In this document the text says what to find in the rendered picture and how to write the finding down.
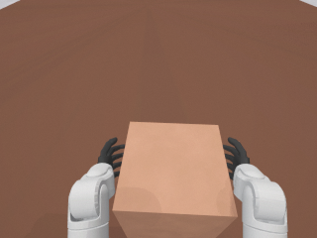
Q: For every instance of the left robot forearm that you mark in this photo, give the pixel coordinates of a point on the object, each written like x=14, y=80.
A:
x=88, y=203

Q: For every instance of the right robot forearm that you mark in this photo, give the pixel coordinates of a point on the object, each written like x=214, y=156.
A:
x=264, y=209

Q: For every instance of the right robot hand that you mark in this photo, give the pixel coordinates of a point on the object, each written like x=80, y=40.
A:
x=239, y=158

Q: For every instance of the left robot hand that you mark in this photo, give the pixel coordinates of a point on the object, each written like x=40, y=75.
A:
x=106, y=156

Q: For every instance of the carton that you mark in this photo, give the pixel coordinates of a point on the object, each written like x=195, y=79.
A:
x=174, y=182

